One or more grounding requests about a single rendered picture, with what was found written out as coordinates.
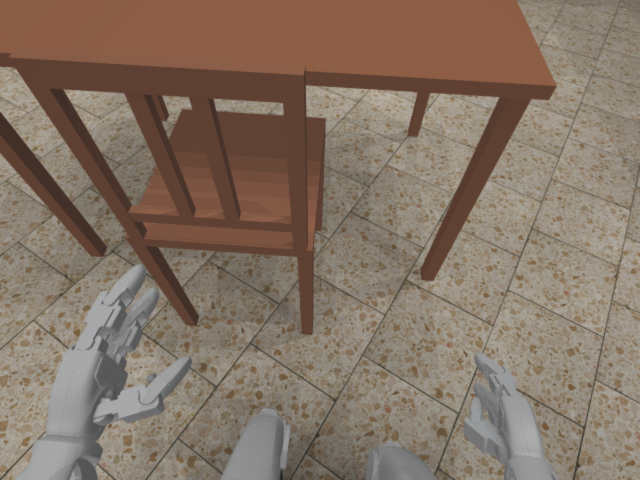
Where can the right robot shin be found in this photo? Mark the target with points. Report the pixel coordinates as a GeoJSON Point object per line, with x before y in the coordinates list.
{"type": "Point", "coordinates": [390, 443]}

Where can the right robot hand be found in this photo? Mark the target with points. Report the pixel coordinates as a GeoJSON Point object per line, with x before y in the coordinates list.
{"type": "Point", "coordinates": [511, 416]}

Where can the robot right forearm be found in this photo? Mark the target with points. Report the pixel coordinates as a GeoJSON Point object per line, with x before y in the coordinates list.
{"type": "Point", "coordinates": [528, 468]}

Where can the chair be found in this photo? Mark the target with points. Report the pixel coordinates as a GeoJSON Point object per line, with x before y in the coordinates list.
{"type": "Point", "coordinates": [224, 181]}

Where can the table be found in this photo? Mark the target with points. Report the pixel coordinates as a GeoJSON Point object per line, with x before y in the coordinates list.
{"type": "Point", "coordinates": [462, 47]}

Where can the robot left forearm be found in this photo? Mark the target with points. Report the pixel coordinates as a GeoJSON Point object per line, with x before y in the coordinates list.
{"type": "Point", "coordinates": [62, 458]}

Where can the robot left thigh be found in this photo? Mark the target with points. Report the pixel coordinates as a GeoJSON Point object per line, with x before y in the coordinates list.
{"type": "Point", "coordinates": [261, 451]}

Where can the left robot hand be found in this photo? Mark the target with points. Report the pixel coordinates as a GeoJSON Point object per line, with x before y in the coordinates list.
{"type": "Point", "coordinates": [96, 362]}

